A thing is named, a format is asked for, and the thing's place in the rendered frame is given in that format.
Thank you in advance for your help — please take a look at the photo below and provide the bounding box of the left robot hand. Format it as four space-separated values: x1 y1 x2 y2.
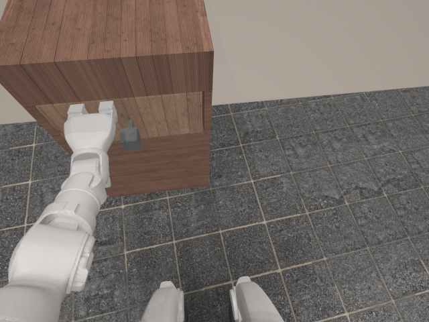
64 101 118 188

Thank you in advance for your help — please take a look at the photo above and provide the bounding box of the handle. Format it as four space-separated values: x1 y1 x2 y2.
120 120 141 151

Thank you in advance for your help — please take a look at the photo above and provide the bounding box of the left robot upper arm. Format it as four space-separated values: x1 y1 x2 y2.
0 224 95 322

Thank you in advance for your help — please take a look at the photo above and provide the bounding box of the cabinet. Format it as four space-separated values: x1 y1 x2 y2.
0 0 214 197

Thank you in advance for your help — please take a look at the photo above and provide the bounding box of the left robot shin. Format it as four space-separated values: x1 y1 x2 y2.
160 281 176 288

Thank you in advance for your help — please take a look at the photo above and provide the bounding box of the drawer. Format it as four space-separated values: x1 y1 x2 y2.
36 91 202 141

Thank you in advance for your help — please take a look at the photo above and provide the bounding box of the right robot thigh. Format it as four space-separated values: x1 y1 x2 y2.
229 282 284 322

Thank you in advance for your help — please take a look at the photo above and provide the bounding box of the robot left forearm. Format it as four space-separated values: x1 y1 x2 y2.
8 148 109 282

